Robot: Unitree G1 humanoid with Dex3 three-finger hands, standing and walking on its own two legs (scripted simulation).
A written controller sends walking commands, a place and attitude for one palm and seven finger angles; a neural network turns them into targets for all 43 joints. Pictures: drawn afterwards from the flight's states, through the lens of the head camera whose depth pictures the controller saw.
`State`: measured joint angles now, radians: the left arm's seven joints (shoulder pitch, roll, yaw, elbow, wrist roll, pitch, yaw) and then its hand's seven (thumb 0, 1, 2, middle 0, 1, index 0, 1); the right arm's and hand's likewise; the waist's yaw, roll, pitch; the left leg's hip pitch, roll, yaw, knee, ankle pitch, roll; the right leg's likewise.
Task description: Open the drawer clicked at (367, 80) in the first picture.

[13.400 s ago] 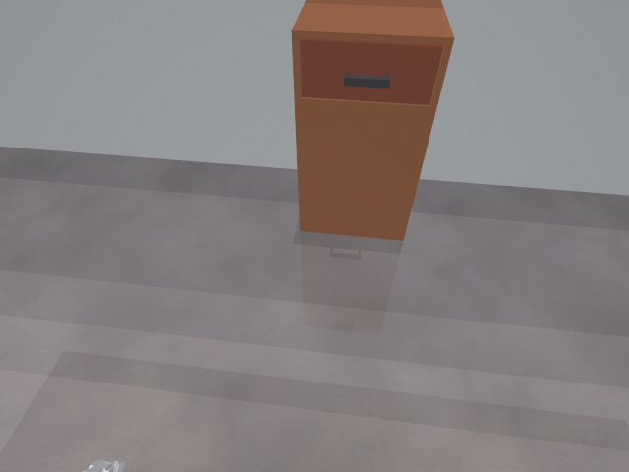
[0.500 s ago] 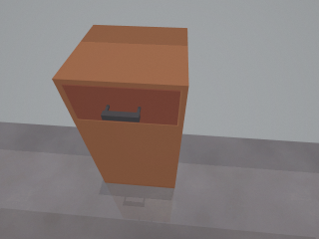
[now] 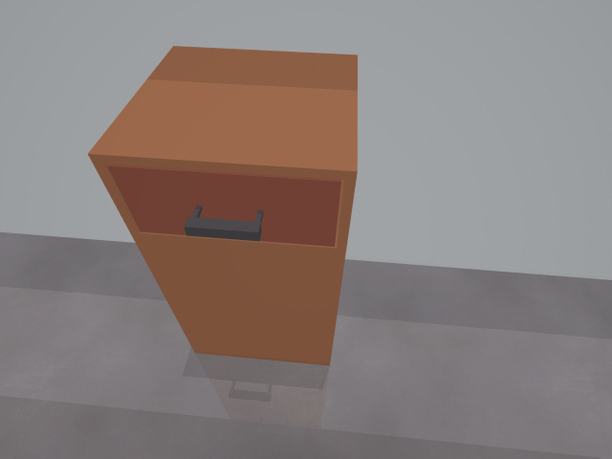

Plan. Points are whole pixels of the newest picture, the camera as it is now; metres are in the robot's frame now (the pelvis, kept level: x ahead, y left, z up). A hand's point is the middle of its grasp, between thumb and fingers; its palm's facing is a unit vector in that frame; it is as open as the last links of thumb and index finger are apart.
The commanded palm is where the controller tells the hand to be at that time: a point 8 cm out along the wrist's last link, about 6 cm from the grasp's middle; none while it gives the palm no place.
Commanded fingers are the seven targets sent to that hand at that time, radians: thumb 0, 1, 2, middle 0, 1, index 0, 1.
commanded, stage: come to a stop and stand still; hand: left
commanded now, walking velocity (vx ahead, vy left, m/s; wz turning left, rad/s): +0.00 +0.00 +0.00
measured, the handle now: (226, 220) +0.52 +0.18 -0.04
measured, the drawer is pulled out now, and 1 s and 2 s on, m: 0.00 0.00 0.00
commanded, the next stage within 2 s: look again from close up in 0.40 s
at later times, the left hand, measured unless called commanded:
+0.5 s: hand out of the picture -0.02 +0.13 -0.17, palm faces +0.05 -0.98 -0.17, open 7.4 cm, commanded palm none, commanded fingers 0.00 0.90 0.90 -0.20 -0.30 -0.20 -0.30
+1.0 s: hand out of the picture -0.03 +0.11 -0.17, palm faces +0.07 -0.98 -0.16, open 7.4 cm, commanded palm none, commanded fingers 0.00 0.90 0.90 -0.20 -0.30 -0.20 -0.30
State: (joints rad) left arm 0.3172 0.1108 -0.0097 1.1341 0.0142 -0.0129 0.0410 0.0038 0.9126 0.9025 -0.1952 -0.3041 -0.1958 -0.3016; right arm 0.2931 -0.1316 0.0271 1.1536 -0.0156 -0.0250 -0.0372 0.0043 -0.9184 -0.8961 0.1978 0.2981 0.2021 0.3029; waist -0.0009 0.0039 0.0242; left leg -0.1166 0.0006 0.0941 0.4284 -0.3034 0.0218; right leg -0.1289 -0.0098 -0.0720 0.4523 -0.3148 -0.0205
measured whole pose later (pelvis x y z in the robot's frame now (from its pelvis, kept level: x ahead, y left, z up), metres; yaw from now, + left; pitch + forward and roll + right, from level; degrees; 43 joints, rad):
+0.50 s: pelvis +0.00 -0.02 +0.00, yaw +0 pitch +0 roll +1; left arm 0.33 0.10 -0.01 1.13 0.01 -0.02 0.04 0.00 0.91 0.90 -0.19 -0.30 -0.20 -0.30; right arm 0.30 -0.11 0.03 1.16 -0.02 -0.02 -0.04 0.00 -0.91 -0.90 0.20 0.30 0.20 0.30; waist 0.00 0.00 0.02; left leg -0.11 0.02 0.08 0.42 -0.30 -0.01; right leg -0.12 0.01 -0.09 0.44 -0.32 -0.05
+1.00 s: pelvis +0.00 -0.04 +0.00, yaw +1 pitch +0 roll +1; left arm 0.34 0.10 0.00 1.13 0.01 -0.02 0.04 0.00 0.91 0.90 -0.19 -0.30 -0.20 -0.30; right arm 0.31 -0.11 0.02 1.16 -0.02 -0.02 -0.04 0.00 -0.92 -0.90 0.20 0.30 0.20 0.30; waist 0.00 0.00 0.02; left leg -0.11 0.05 0.07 0.42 -0.30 -0.03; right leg -0.11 0.04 -0.10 0.43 -0.31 -0.07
